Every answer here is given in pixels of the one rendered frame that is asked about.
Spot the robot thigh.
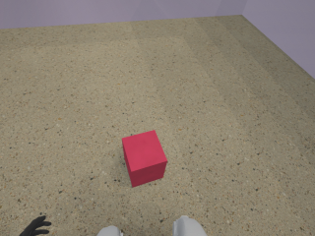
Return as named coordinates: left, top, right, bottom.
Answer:
left=96, top=226, right=123, bottom=236
left=172, top=217, right=208, bottom=236

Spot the robot right thigh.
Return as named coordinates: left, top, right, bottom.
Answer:
left=172, top=217, right=208, bottom=236

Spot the robot left hand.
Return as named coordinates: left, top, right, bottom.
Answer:
left=19, top=215, right=52, bottom=236

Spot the robot left thigh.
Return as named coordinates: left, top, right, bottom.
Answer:
left=96, top=226, right=123, bottom=236

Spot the carton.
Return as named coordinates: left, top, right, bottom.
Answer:
left=122, top=130, right=167, bottom=188

